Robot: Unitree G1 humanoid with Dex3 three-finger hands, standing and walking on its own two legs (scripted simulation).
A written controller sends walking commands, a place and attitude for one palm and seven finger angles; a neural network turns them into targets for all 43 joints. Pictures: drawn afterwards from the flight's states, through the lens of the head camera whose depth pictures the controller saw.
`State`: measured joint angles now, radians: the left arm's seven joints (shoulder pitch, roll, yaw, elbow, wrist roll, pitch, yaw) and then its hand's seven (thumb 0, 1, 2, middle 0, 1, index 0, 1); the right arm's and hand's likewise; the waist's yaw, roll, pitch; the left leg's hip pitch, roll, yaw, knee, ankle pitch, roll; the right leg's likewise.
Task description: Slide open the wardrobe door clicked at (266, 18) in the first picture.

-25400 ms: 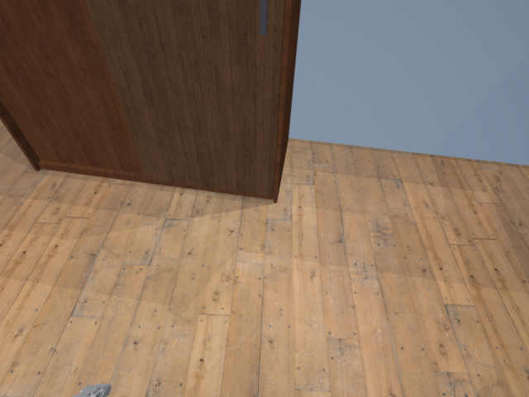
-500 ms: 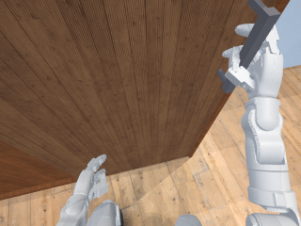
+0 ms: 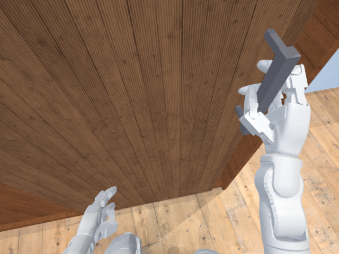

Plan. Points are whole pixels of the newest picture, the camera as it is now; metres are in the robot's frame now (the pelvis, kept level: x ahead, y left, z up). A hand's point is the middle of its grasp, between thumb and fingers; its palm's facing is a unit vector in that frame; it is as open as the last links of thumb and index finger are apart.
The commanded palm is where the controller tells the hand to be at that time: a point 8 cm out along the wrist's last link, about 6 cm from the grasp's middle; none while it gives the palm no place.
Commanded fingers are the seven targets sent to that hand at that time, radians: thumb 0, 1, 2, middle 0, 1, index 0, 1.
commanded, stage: step sideways, sliding the door along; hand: right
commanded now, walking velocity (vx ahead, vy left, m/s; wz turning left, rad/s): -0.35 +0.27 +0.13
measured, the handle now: (257, 91) +0.35 -0.19 +0.18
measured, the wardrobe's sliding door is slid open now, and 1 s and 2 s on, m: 0.07 0.18 0.32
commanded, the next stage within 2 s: none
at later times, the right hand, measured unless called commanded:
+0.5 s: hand (200, 124) +0.30 -0.08 +0.18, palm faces +0.14 +0.99 -0.01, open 6.6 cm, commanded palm +0.27 -0.08 +0.16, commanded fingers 0.00 -0.90 -0.90 0.45 1.40 0.45 1.40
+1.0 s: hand (178, 123) +0.30 -0.05 +0.18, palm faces +0.24 +0.97 -0.07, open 6.1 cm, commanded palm +0.27 -0.03 +0.17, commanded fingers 0.00 -0.90 -0.90 0.45 1.40 0.45 1.40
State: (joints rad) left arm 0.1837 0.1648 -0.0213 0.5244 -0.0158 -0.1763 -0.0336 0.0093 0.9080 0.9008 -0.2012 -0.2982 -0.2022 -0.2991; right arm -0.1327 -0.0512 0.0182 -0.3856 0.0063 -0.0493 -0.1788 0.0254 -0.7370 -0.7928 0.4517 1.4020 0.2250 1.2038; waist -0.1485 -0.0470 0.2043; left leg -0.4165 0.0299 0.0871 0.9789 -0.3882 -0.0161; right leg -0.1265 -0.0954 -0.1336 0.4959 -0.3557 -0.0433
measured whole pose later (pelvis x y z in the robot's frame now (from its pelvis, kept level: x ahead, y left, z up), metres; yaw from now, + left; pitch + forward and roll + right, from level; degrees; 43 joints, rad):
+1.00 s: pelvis -0.09 +0.11 -0.02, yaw +6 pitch -1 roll +3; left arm 0.19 0.17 -0.01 0.61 -0.04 -0.08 0.00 0.01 0.90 0.90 -0.21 -0.30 -0.21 -0.30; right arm -0.39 -0.23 -0.18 -0.04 0.05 -0.02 -0.18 -0.01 -0.74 -0.85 0.45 1.40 0.24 1.35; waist -0.08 -0.06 0.15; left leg -0.17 0.02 0.09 0.51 -0.32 -0.03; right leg -0.37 -0.27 0.00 0.64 -0.26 0.10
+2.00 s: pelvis -0.07 +0.29 +0.01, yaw +2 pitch -3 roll +7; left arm 0.15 0.17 0.02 0.56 -0.02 -0.13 -0.04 0.01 0.91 0.90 -0.20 -0.30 -0.20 -0.30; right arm -0.33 -0.19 -0.15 -0.16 0.04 -0.06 -0.13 0.01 -0.75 -0.80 0.45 1.40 0.20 1.25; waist -0.13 -0.04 0.23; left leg -0.47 0.02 0.07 1.04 -0.38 -0.05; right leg -0.17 -0.25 -0.11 0.44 -0.22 0.05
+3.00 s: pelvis -0.11 +0.48 -0.01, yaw +2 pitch -1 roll +1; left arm 0.05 0.23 0.02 0.63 -0.04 -0.09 0.05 0.01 0.91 0.90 -0.21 -0.30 -0.21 -0.30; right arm -0.35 -0.17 -0.16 -0.08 0.08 -0.04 -0.21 0.00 -0.80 -0.85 0.38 1.40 0.03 1.22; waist -0.07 -0.05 0.19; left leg -0.24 0.06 0.09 0.54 -0.26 -0.01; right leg -0.42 -0.08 -0.04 0.92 -0.58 0.05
